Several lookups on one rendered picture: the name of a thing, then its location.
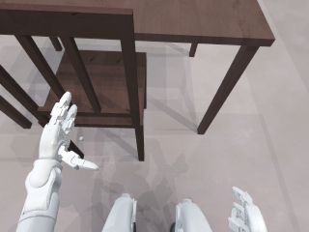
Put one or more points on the table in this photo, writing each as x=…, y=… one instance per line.
x=227, y=22

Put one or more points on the left robot thigh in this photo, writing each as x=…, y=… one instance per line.
x=121, y=216

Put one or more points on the right robot hand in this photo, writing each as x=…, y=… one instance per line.
x=251, y=219

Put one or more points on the left robot forearm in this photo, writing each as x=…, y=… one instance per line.
x=40, y=210

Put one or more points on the left robot hand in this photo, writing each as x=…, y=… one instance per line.
x=56, y=132

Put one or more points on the right robot shin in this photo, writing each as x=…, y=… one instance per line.
x=176, y=228

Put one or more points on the chair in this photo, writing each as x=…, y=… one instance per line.
x=109, y=88

